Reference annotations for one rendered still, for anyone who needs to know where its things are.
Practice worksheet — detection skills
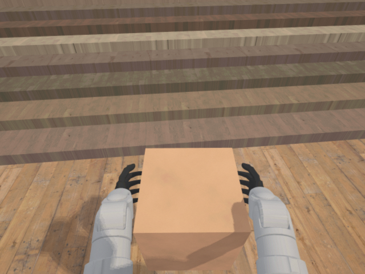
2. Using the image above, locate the carton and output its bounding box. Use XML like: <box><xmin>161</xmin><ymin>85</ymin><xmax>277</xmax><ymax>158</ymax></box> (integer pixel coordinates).
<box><xmin>133</xmin><ymin>148</ymin><xmax>251</xmax><ymax>271</ymax></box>

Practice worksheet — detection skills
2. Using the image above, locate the robot right hand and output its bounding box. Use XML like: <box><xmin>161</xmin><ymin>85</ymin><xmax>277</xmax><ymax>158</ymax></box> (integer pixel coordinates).
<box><xmin>237</xmin><ymin>163</ymin><xmax>264</xmax><ymax>204</ymax></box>

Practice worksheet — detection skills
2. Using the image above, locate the robot left hand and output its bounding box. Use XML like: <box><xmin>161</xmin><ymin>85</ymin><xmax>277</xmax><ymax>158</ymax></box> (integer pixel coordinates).
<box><xmin>115</xmin><ymin>164</ymin><xmax>142</xmax><ymax>203</ymax></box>

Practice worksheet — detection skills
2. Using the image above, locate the robot right forearm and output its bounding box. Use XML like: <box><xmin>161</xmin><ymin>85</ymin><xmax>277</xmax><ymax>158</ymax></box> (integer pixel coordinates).
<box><xmin>248</xmin><ymin>187</ymin><xmax>309</xmax><ymax>274</ymax></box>

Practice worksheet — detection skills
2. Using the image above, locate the robot left forearm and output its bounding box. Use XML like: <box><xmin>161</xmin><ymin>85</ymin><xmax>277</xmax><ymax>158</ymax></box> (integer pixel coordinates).
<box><xmin>83</xmin><ymin>188</ymin><xmax>133</xmax><ymax>274</ymax></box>

